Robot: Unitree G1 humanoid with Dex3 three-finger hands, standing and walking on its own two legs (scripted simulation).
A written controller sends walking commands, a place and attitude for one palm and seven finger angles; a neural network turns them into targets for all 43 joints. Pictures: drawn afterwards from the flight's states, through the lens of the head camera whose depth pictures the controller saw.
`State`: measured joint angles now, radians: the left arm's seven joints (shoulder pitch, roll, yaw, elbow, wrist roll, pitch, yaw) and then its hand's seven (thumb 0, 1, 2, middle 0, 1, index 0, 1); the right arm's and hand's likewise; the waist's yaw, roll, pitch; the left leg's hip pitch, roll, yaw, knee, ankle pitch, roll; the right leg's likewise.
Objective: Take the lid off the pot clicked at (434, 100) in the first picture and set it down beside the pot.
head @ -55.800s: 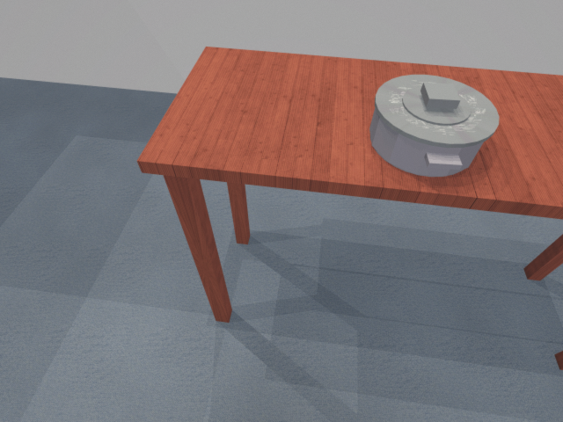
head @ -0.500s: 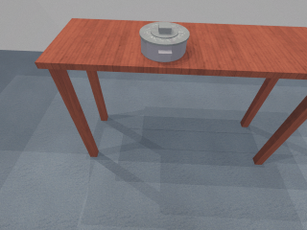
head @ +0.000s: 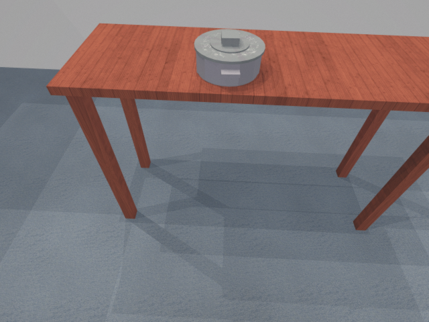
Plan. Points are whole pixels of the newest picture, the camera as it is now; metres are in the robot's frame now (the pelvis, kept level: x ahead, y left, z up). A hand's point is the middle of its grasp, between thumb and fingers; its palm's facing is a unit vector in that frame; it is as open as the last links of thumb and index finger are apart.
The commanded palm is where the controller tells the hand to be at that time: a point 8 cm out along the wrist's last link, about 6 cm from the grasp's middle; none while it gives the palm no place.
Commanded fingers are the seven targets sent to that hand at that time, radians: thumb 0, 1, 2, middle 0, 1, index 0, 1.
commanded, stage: look to check the result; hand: left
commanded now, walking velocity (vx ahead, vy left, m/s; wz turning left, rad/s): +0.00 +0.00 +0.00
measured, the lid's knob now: (230, 37) +0.83 -0.02 +0.14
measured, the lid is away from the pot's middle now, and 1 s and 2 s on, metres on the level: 0.00 0.00 0.00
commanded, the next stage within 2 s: none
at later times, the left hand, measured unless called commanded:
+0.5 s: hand out of the picture +0.03 +0.18 -0.18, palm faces +0.02 -0.98 -0.21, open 7.4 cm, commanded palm none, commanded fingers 0.00 0.90 0.90 -0.20 -0.30 -0.20 -0.30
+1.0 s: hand out of the picture +0.02 +0.19 -0.18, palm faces +0.02 -0.98 -0.21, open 7.4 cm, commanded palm none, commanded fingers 0.00 0.90 0.90 -0.20 -0.30 -0.20 -0.30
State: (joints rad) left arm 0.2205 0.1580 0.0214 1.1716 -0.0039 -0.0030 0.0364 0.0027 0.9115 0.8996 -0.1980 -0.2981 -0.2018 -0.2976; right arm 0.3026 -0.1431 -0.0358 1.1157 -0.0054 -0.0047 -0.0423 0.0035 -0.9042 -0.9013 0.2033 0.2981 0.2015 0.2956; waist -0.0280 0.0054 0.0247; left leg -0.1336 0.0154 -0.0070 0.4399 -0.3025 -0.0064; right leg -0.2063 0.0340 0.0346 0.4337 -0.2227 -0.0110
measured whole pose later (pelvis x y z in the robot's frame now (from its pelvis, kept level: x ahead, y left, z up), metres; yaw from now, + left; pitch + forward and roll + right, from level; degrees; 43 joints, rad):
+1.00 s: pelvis -0.01 +0.00 +0.00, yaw +0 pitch -1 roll +0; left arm 0.20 0.19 0.02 1.15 0.00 0.00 0.03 0.00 0.91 0.90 -0.20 -0.30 -0.20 -0.30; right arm 0.28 -0.17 -0.03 1.12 -0.01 -0.01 -0.04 0.00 -0.90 -0.90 0.20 0.30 0.20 0.30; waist -0.02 0.00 0.04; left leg -0.12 0.01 -0.01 0.41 -0.28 0.00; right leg -0.19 0.03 0.03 0.41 -0.20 -0.01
